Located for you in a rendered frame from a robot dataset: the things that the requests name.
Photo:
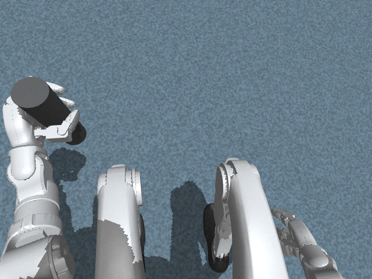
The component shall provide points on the left robot arm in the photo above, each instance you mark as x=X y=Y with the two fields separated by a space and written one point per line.
x=35 y=247

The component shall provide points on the left robot hand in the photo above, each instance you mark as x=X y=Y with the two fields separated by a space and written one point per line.
x=23 y=129

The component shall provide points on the right robot arm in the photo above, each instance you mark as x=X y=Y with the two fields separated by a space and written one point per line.
x=317 y=264

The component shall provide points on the right robot foot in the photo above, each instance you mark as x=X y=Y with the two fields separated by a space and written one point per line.
x=216 y=264

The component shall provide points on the right robot hand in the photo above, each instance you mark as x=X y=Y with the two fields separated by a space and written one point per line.
x=296 y=237

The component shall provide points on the can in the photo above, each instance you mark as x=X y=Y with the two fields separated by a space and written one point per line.
x=35 y=96

